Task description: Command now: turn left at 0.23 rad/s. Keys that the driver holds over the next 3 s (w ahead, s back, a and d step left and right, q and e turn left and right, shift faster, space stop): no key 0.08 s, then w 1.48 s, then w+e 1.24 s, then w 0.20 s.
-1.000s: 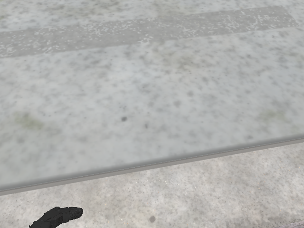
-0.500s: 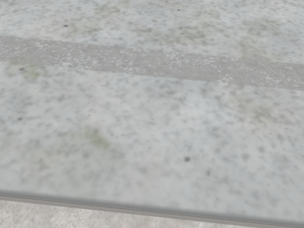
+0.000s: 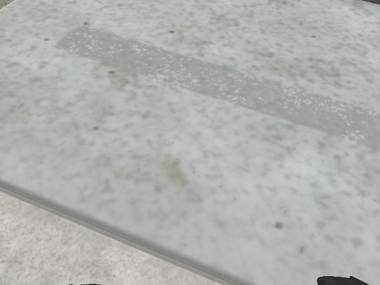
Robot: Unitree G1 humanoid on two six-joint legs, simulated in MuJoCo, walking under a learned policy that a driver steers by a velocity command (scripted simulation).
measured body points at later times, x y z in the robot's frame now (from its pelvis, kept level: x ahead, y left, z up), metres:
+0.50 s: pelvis +0.07 -0.03 +0.01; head +0.08 -0.06 +0.46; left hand -0.07 +0.18 -0.11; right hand +0.20 -0.22 -0.13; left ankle +0.10 +0.11 -0.43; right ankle -0.04 -0.16 -0.73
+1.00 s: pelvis +0.32 +0.08 +0.17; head +0.30 +0.11 +0.62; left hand +0.54 +0.28 +0.10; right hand +0.30 -0.13 +0.03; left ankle +0.31 +0.16 -0.57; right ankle +0.41 -0.09 -0.40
